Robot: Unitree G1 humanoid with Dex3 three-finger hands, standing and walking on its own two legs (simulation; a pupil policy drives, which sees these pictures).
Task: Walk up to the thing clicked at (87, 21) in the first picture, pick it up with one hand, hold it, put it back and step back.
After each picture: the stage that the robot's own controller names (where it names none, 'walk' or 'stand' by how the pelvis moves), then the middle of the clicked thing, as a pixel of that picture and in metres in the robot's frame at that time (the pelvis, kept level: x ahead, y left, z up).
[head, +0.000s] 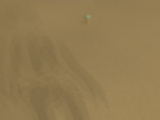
stand; (88, 20) +1.92 -0.08 -0.72
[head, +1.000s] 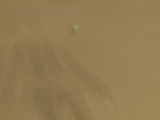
walk; (76, 30) +1.77 +0.22 -0.71
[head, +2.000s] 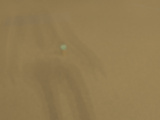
walk; (63, 50) +1.20 +0.29 -0.71
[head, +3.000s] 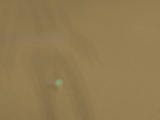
walk; (59, 85) +0.77 +0.21 -0.70
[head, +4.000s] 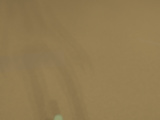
walk; out of the picture +0.48 +0.17 -0.71
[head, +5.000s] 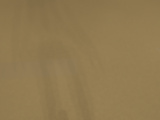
stand; out of the picture +0.40 +0.14 -0.72
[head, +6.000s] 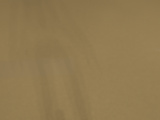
stand; out of the picture +0.40 +0.15 -0.72
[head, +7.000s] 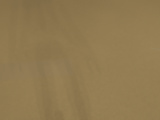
stand; out of the picture +0.40 +0.16 -0.73
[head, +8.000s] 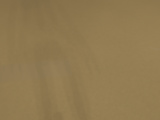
stand; out of the picture +0.39 +0.17 -0.73
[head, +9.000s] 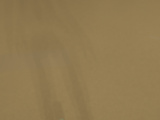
go down; out of the picture +0.40 +0.17 -0.72
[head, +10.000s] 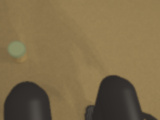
go down; (18, 53) +0.48 +0.21 -0.29
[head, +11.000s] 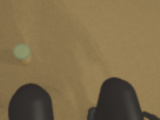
close in; (23, 55) +0.47 +0.21 -0.30
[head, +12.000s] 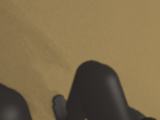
close in; out of the picture +0.46 +0.26 -0.22
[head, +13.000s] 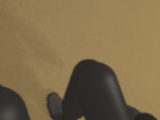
close; out of the picture +0.45 +0.26 -0.23
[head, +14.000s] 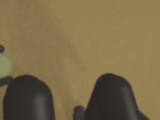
lift; out of the picture +0.35 +0.24 -0.13
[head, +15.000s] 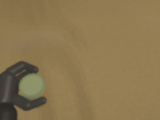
lift; (35, 92) +0.31 +0.16 +0.03
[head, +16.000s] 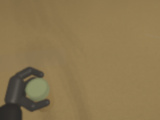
hold; (41, 95) +0.31 +0.15 +0.01
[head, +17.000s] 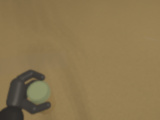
crouch; (42, 98) +0.31 +0.15 +0.01
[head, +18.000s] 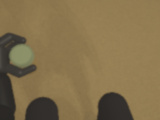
crouch; (26, 60) +0.42 +0.18 -0.08
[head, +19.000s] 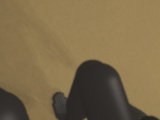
lower; out of the picture +0.43 +0.26 -0.23
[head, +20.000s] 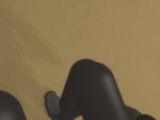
lower; out of the picture +0.44 +0.27 -0.23
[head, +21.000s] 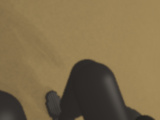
lower; out of the picture +0.44 +0.28 -0.23
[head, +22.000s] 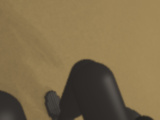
lower; out of the picture +0.44 +0.27 -0.23
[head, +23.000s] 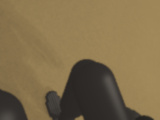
loosen; out of the picture +0.44 +0.26 -0.23
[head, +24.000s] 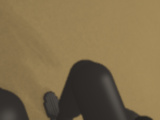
withdraw; out of the picture +0.44 +0.24 -0.24
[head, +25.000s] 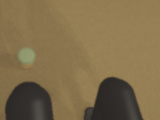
stand; (26, 59) +0.45 +0.19 -0.28
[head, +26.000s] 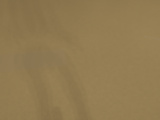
stand; out of the picture +0.38 +0.12 -0.65
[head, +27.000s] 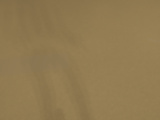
stand; out of the picture +0.39 +0.14 -0.67
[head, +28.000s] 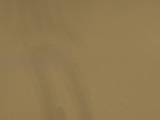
stand; out of the picture +0.38 +0.13 -0.67
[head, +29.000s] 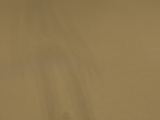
walk; out of the picture +0.40 +0.13 -0.72
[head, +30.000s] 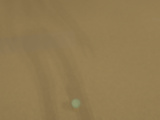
walk; (76, 105) +0.49 +0.06 -0.70
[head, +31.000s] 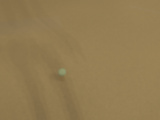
walk; (62, 74) +0.77 +0.14 -0.70
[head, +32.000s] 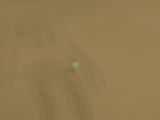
stand; (75, 68) +1.03 +0.12 -0.70
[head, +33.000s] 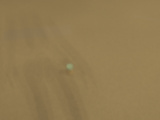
stand; (70, 69) +1.01 +0.15 -0.73
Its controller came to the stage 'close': yes
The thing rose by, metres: 0.72
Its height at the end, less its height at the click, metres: +0.00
